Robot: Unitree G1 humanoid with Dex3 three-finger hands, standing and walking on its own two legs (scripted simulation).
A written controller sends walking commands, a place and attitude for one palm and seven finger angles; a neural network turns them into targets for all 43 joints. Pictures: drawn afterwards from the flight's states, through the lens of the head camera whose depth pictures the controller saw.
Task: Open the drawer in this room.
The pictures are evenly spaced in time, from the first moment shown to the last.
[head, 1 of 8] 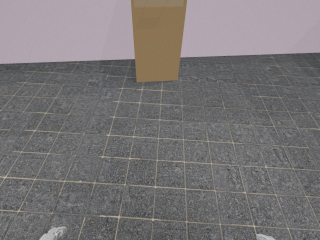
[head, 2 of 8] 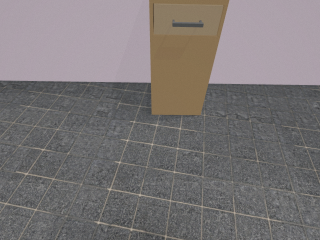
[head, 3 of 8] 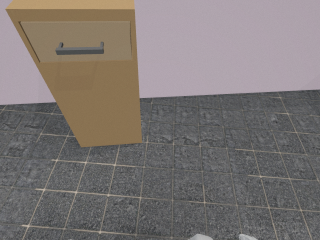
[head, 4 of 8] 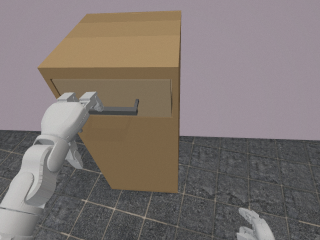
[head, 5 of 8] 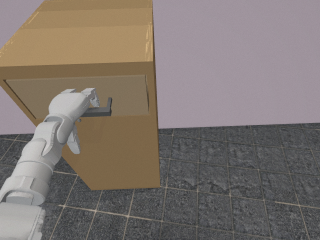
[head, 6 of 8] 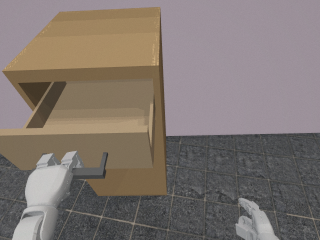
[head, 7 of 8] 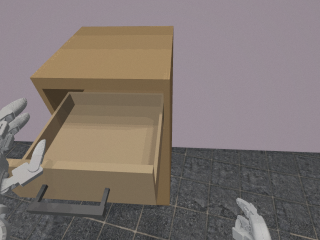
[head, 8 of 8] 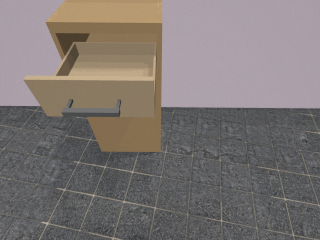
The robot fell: no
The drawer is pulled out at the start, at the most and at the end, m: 0.00 0.30 0.29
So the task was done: yes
